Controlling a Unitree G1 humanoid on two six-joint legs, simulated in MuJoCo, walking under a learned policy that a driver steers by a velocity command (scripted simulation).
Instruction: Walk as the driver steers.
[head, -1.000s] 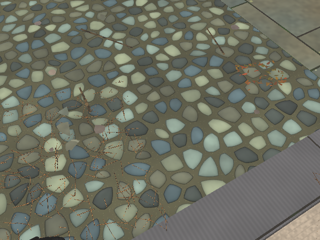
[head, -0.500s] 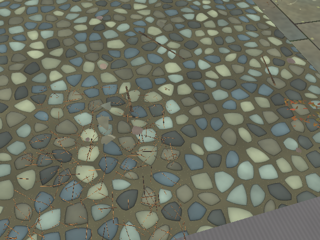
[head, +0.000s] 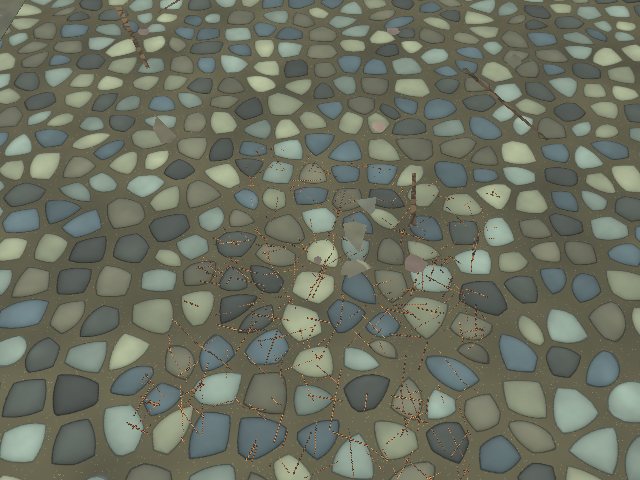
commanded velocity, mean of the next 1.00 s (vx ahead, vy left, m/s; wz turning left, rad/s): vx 0.24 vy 0.00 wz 0.22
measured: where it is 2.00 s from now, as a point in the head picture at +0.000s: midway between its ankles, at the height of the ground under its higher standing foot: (283, 327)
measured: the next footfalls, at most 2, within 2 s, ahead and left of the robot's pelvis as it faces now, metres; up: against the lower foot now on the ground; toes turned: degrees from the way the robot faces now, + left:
right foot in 0.02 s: +0.04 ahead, -0.12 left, +0.00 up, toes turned +5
left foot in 0.44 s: -0.02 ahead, +0.11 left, +0.00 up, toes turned +9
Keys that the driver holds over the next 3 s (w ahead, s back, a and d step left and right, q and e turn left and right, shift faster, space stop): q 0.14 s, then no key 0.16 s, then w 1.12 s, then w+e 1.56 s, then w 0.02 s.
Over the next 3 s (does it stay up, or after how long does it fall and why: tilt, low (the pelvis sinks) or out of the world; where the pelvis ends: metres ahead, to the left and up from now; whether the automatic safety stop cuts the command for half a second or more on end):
stays up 1.29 -0.07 0.05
